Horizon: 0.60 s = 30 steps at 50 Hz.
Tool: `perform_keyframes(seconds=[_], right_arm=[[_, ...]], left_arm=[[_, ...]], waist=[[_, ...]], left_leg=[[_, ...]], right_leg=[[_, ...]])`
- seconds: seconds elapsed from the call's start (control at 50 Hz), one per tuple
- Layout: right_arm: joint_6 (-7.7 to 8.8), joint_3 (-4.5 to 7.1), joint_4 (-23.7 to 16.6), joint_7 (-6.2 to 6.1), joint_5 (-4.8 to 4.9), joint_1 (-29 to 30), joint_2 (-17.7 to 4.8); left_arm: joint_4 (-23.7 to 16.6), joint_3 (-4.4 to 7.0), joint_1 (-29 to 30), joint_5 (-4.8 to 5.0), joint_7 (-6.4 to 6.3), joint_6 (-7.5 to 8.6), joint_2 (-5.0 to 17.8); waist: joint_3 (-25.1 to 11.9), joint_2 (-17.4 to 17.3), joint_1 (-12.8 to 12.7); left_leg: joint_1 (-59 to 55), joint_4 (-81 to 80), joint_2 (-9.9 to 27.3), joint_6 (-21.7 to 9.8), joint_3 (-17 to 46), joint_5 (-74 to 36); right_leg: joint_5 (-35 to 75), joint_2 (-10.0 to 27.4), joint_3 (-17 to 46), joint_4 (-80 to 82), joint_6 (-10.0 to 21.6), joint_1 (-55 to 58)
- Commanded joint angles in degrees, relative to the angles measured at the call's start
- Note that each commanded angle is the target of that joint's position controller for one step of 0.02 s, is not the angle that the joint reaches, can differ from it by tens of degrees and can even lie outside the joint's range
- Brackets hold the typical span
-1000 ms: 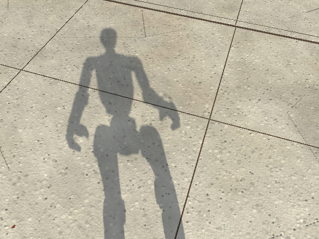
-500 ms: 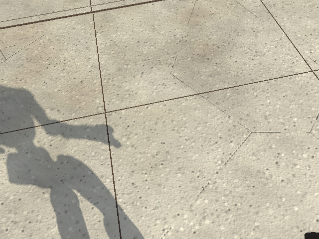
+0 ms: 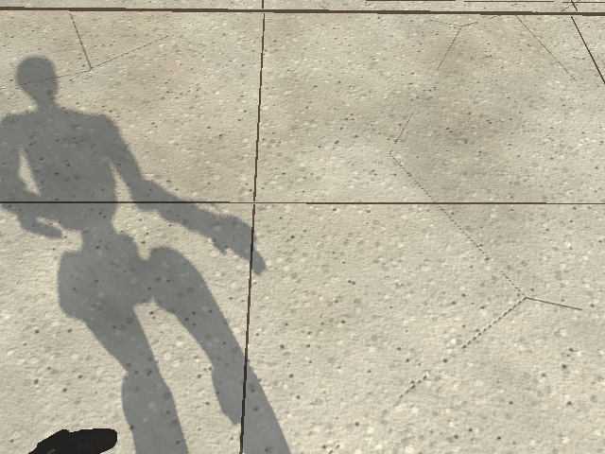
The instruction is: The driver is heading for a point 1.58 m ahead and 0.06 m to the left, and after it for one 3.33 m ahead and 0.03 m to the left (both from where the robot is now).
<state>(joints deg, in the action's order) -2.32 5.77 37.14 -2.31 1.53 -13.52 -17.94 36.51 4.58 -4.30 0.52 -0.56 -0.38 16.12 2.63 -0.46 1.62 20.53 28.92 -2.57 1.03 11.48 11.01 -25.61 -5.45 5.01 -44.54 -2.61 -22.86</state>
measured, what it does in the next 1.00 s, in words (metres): walks ahead: right foot, then left foot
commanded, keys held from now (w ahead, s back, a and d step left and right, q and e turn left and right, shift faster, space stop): q+shift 0.20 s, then w+q+shift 0.10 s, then w+e+shift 0.70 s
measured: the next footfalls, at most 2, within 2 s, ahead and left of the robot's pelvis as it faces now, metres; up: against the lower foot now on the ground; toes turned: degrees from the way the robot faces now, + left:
right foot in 0.06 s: +0.05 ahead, -0.11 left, +0.00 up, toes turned +11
left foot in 0.58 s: +0.10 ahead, +0.20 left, +0.00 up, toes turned +18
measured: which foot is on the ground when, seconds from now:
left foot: down 0.00-0.08, up 0.10-0.56, down 0.58-1.00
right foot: up 0.00-0.04, down 0.06-0.58, up 0.60-1.00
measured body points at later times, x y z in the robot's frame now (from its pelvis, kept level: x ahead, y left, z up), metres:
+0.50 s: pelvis +0.05 +0.02 +0.01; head +0.06 +0.01 +0.46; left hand -0.04 +0.29 -0.10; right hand +0.33 -0.13 -0.07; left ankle +0.04 +0.20 -0.69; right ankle +0.01 -0.12 -0.74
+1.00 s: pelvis +0.32 +0.12 -0.03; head +0.36 +0.12 +0.41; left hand +0.57 +0.35 -0.11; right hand +0.24 -0.14 -0.16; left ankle +0.07 +0.20 -0.73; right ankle +0.50 +0.06 -0.71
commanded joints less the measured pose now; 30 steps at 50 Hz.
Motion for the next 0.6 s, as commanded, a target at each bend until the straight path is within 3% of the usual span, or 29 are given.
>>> perform_keyframes(seconds=[0.02, 0.04, 0.06, 0.08, 0.1, 0.12, 0.14, 0.16, 0.18, 0.2, 0.26, 0.3, 0.32, 0.36, 0.42, 0.44, 0.46, 0.48, 0.52, 0.54, 0.56, 0.58, 0.6], right_arm=[[-0.52, 2.96, -5.95, -0.29, 0.47, 4.77, -9.55], [-0.56, 2.82, -6.40, -0.25, 1.06, 6.28, -9.28], [-0.48, 2.36, -6.47, -0.26, 1.21, 5.57, -7.76], [-0.55, 1.37, -5.75, 0.10, 0.37, 1.37, -3.86], [0.43, 2.01, -7.59, 0.18, 0.15, 1.27, -5.37], [0.92, 3.21, -6.55, 0.31, -0.47, 0.90, -10.05], [0.59, 3.87, -5.03, 0.42, -0.29, 0.65, -11.85], [-0.01, 3.76, -3.56, 0.27, -0.42, -0.53, -10.66], [-0.41, 3.37, -3.36, 0.43, -0.47, -1.02, -9.27], [-0.54, 2.91, -3.88, 0.72, -0.28, -0.17, -8.08], [0.16, 1.70, -7.18, 1.76, 0.50, 5.44, -7.12], [0.81, 1.42, -8.36, 2.33, 0.52, 7.49, -6.96], [1.38, 0.86, -8.62, 2.35, 0.17, 8.26, -5.66], [2.75, -0.18, -7.99, 2.18, 0.06, 7.48, -2.81], [4.80, -1.01, -7.69, 2.84, -0.25, 8.51, -2.15], [2.45, -1.24, -6.49, 5.45, -6.35, 9.59, -2.93], [2.10, -1.52, -6.90, 6.60, -5.63, 10.73, -1.74], [2.28, -1.67, -7.19, 7.08, -4.46, 11.60, -1.76], [2.97, -1.61, -7.20, 6.81, -3.39, 10.92, -2.50], [3.52, -1.54, -6.15, 6.09, -3.31, 7.49, -2.63], [4.29, -1.09, -3.42, 5.05, -3.65, 0.09, -3.53], [5.35, 0.16, 0.18, 3.82, -4.62, -11.73, -6.66], [5.98, 1.18, 0.59, 2.67, -6.30, -21.12, -14.08]], left_arm=[[-2.54, 0.70, -2.30, 0.67, 1.06, 1.46, 2.51], [-1.35, 1.25, -5.37, 0.58, 1.02, 1.54, 3.29], [-0.24, 2.17, -7.83, 0.41, 0.64, 1.38, 5.39], [-0.92, 3.12, -8.49, -0.55, -0.05, 0.88, 9.70], [-1.72, 3.48, -5.32, -3.67, 0.40, 0.96, 12.87], [-3.47, 2.78, -1.61, -3.83, 0.17, 1.66, 10.02], [-3.96, 1.81, 1.74, -3.11, -0.40, 1.89, 6.66], [-4.61, 1.40, 3.28, -2.25, -1.02, 1.92, 5.48], [-4.36, 1.20, 3.67, -1.46, -1.62, 1.85, 5.16], [-4.11, 0.94, 2.40, -1.45, -2.17, 1.76, 5.14], [-1.90, 1.72, -7.65, -0.94, -2.55, 2.18, 7.92], [-1.06, 2.12, -10.87, -0.79, -2.28, 2.92, 9.29], [-0.34, 2.13, -13.00, -0.81, -1.92, 3.47, 9.33], [1.18, 1.82, -15.17, -0.91, -0.94, 4.54, 8.49], [2.29, 1.60, -14.08, 0.24, 0.02, 5.03, 8.80], [4.12, 1.23, -16.43, -2.72, 1.38, 4.81, 7.94], [4.55, 1.30, -16.42, -2.82, 2.01, 4.68, 8.08], [5.13, 1.46, -16.52, -2.73, 2.25, 4.49, 8.79], [6.10, 1.93, -16.82, -2.43, 2.60, 3.92, 10.54], [6.23, 2.07, -15.71, -1.84, 2.63, 3.51, 11.04], [6.35, 1.83, -14.75, -1.38, 2.51, 3.35, 9.97], [5.73, 0.76, -13.00, -1.57, 2.66, 3.78, 6.50], [1.38, -1.35, -8.32, -1.54, 2.49, 4.51, -1.07]], waist=[[-11.03, -10.60, -1.98], [-10.89, -10.48, -3.79], [-11.00, -8.68, -4.06], [-11.58, 3.46, -1.89], [-7.22, 16.29, -0.12], [-5.08, 11.74, 0.99], [-3.48, 7.44, 1.69], [-3.23, 5.40, 1.81], [-2.65, 5.63, 1.43], [-2.63, 5.96, 0.52], [-4.65, 8.36, -5.05], [-3.94, 7.35, -6.53], [-3.52, 5.90, -7.32], [-1.82, 4.52, -6.70], [0.65, 5.77, -4.58], [0.01, 4.07, -5.23], [0.96, 8.74, -5.81], [1.51, 10.91, -5.83], [2.32, 11.77, -4.74], [1.92, 10.01, -2.12], [-0.07, 5.84, 1.89], [-6.84, -2.07, 7.91], [-12.40, -17.96, 11.85]], left_leg=[[-8.84, -6.12, 9.37, -10.21, 16.28, -11.73], [-6.04, -5.22, 8.07, -8.88, 16.40, -7.57], [-0.32, -2.87, 5.64, -6.37, 14.94, 0.87], [9.04, 10.61, -0.67, -2.79, 7.25, 18.50], [19.18, 22.59, -4.01, -0.45, 1.36, 24.56], [18.97, 32.07, 1.41, 0.93, 0.44, 21.03], [18.25, 35.67, 2.46, 1.69, -1.22, 16.52], [18.24, 38.67, 2.87, 2.58, -2.29, 12.87], [19.39, 41.92, 3.62, 3.45, -3.32, 9.89], [19.80, 43.92, 4.43, 4.23, -5.18, 8.08], [27.97, 41.45, 7.59, 4.78, -8.73, 4.48], [31.83, 39.79, 8.71, 4.43, -8.50, 4.59], [31.72, 37.92, 8.57, 3.97, -7.57, 4.25], [30.23, 33.33, 7.26, 2.69, -5.38, 3.09], [24.47, 22.59, 8.19, 1.18, -8.86, 1.18], [18.61, 17.78, 5.72, 0.66, -13.58, 2.36], [12.89, 13.47, 5.13, 0.30, -15.15, 3.36], [8.26, 10.25, 4.22, -0.08, -15.87, 5.27], [1.08, 4.30, 3.00, -1.19, -15.90, 7.67], [-5.34, -0.12, 2.69, -1.95, -15.57, 5.21], [-17.34, -3.56, 2.29, -2.58, -15.23, 2.90], [-34.23, -4.27, 7.06, -2.93, -9.12, 7.58], [-42.76, -12.03, 24.60, -3.04, 11.99, 31.62]], right_leg=[[5.81, -1.21, -0.91, 13.03, -0.21, 4.77], [11.09, -0.91, -1.61, 20.62, 0.36, 9.90], [14.85, 2.89, -0.04, 25.03, 1.75, 17.15], [12.39, 16.76, 13.33, 27.91, 6.81, 24.12], [15.01, 28.00, 29.04, 31.32, 14.67, 17.45], [15.50, 28.74, 26.28, 31.72, 16.60, 14.85], [15.36, 24.58, 18.38, 30.67, 14.64, 12.38], [15.75, 20.61, 12.53, 29.79, 12.73, 12.61], [19.09, 19.20, 8.42, 29.13, 12.32, 13.18], [22.73, 18.35, 4.75, 29.07, 12.61, 13.29], [-0.12, 20.88, 6.37, 34.47, 12.80, 22.78], [-7.04, 23.17, 7.62, 36.21, 12.56, 26.99], [-8.30, 23.50, 8.66, 36.92, 13.13, 27.00], [-7.18, 23.75, 8.80, 38.48, 14.37, 25.87], [-1.97, 22.50, 5.97, 40.25, 15.04, 21.72], [-2.19, 19.36, 1.44, 39.78, 12.81, 18.71], [-1.24, 17.51, 0.12, 39.55, 12.05, 14.19], [-1.03, 17.14, 0.04, 39.32, 12.00, 11.27], [-1.45, 18.73, 2.59, 37.63, 13.03, 8.56], [-0.75, 19.10, 3.16, 34.97, 13.29, 6.19], [1.92, 17.28, 1.69, 28.33, 12.71, 0.49], [4.58, 11.35, -2.91, 10.95, 11.42, -8.52], [-8.65, 5.01, -5.42, -12.91, 9.61, -22.32]])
